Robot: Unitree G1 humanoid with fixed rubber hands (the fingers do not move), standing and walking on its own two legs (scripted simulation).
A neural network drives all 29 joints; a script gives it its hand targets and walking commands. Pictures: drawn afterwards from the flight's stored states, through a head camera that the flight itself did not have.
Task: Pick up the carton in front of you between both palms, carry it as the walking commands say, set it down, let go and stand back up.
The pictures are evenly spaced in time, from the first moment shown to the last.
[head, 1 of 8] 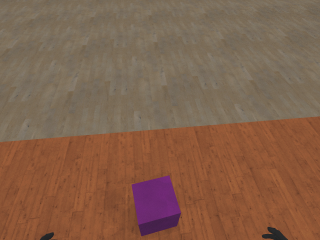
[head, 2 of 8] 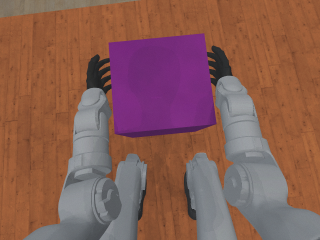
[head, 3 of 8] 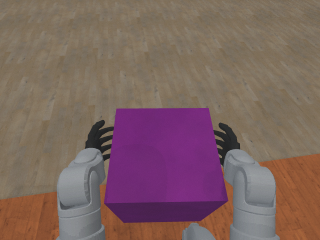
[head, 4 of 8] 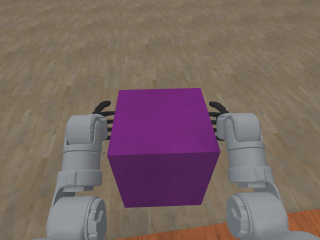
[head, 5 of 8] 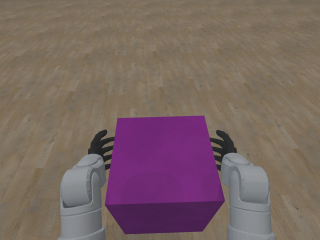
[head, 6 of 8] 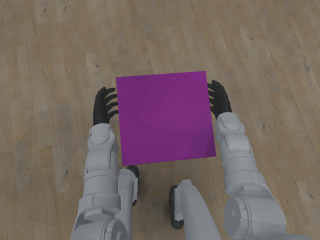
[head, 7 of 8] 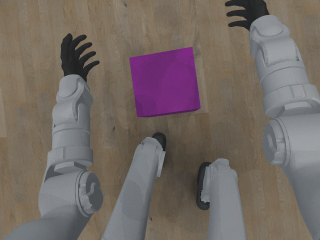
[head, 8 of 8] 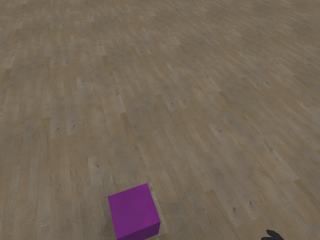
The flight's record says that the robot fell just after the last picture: no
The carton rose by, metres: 0.70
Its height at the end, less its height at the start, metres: -0.10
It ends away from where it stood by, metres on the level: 2.44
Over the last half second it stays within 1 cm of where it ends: yes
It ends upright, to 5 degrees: yes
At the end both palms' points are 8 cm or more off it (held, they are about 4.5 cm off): yes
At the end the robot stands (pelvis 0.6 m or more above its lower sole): yes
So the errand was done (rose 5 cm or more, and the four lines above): yes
